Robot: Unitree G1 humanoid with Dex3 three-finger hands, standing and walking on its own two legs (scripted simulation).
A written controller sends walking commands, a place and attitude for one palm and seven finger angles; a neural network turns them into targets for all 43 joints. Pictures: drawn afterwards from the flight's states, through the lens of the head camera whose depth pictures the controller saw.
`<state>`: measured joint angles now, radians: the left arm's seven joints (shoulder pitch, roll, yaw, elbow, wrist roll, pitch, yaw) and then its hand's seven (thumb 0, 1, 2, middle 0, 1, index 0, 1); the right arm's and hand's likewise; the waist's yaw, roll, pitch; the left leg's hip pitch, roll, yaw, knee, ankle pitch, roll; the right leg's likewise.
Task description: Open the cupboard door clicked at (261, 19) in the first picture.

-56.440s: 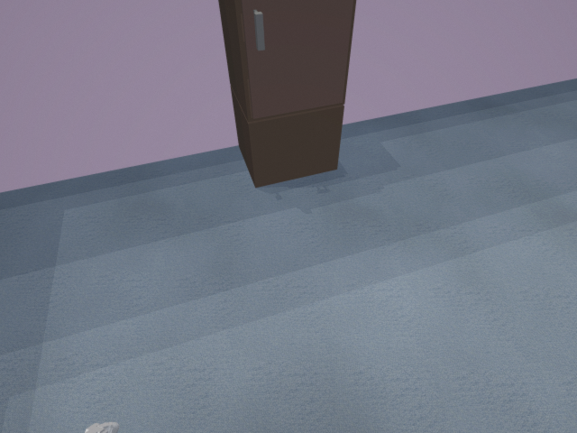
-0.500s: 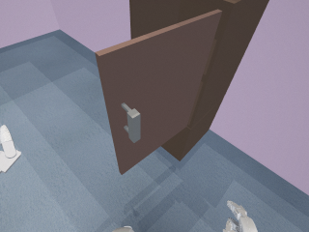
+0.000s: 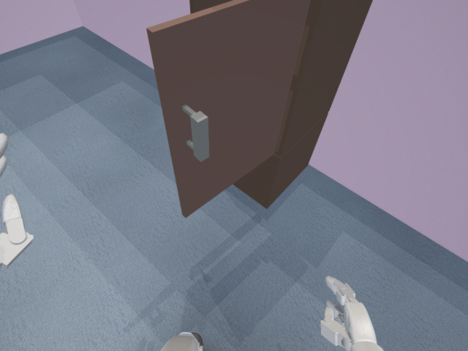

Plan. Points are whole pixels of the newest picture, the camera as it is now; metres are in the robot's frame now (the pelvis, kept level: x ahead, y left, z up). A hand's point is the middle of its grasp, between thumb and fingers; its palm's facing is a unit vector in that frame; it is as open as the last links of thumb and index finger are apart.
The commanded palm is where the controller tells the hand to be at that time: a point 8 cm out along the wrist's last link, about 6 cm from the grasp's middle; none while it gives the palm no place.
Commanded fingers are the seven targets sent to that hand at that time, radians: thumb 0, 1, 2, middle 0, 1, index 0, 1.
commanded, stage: stop stepping back and stand still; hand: left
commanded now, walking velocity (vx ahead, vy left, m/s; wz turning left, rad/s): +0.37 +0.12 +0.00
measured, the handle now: (194, 132) +0.54 +0.13 +0.03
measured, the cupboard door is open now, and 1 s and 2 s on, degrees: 84 84 84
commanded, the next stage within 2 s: let the arm hang, fingers relaxed in 0.56 s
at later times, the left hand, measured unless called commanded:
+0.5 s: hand (1, 292) +0.15 +0.25 +0.17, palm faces +0.43 -0.78 -0.45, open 7.4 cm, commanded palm +0.09 +0.29 +0.18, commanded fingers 0.00 0.90 0.90 -0.20 -0.30 -0.20 -0.30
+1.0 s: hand out of the picture +0.01 +0.18 -0.17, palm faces +0.12 -0.97 -0.19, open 6.8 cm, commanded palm none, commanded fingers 0.00 0.90 0.90 -0.20 -0.30 -0.20 -0.30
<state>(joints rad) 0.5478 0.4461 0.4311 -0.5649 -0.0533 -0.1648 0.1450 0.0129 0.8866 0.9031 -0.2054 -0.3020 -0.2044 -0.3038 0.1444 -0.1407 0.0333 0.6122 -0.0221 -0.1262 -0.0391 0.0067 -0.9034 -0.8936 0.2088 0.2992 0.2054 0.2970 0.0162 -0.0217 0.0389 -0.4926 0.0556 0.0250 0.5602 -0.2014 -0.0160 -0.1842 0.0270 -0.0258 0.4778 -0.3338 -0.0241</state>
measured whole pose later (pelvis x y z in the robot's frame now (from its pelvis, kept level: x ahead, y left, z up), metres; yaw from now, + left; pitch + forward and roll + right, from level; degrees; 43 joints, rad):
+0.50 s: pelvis -0.05 -0.01 +0.00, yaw +0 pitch +0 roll +0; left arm 0.55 0.40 0.40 -0.48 -0.02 -0.22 0.15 0.01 0.88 0.90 -0.21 -0.30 -0.21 -0.30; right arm 0.27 -0.20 0.00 0.67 -0.01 -0.12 -0.06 0.01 -0.91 -0.89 0.20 0.30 0.20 0.30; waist 0.00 -0.02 -0.02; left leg -0.41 0.01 0.03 0.83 -0.37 0.01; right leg -0.22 0.02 -0.06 0.53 -0.31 -0.06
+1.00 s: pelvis -0.04 +0.00 +0.00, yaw +4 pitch +0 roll +0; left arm 0.25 0.17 0.03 0.92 0.00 0.02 0.04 -0.05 1.02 0.90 -0.21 -0.30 -0.20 -0.30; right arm 0.21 -0.17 0.01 0.99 -0.03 0.01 -0.01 0.00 -0.91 -0.89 0.20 0.30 0.20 0.30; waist -0.01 -0.03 0.06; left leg -0.30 0.00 0.00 0.50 -0.20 0.00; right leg -0.19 0.02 -0.01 0.51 -0.31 -0.02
